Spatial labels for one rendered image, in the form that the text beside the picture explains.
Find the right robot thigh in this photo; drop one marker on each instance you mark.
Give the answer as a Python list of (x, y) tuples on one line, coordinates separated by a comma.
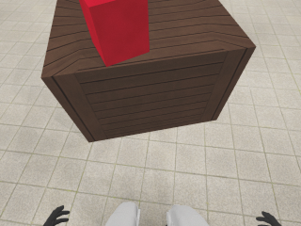
[(183, 215)]

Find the robot thigh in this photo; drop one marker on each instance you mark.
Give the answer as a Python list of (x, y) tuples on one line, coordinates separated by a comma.
[(183, 215), (127, 214)]

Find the robot right hand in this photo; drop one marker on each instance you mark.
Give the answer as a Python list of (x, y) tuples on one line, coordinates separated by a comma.
[(268, 218)]

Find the pedestal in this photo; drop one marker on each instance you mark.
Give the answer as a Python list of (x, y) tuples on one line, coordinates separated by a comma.
[(197, 55)]

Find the left robot thigh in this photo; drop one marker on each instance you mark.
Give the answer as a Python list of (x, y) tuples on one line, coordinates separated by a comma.
[(127, 214)]

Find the carton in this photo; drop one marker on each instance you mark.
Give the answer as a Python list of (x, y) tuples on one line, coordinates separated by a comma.
[(119, 29)]

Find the robot left hand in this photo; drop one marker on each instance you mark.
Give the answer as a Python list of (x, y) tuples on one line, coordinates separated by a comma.
[(54, 219)]

